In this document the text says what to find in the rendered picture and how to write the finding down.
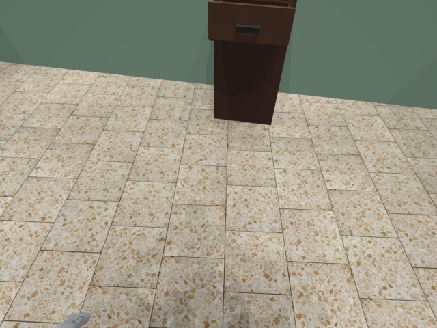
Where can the cabinet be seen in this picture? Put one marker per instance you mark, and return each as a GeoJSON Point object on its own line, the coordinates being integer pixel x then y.
{"type": "Point", "coordinates": [246, 80]}

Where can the drawer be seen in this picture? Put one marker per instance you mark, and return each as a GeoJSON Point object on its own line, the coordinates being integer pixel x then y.
{"type": "Point", "coordinates": [274, 17]}

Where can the handle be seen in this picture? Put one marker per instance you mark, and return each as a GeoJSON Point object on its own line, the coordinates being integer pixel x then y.
{"type": "Point", "coordinates": [247, 28]}

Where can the left robot hand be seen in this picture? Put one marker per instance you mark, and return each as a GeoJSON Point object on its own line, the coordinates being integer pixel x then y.
{"type": "Point", "coordinates": [74, 320]}

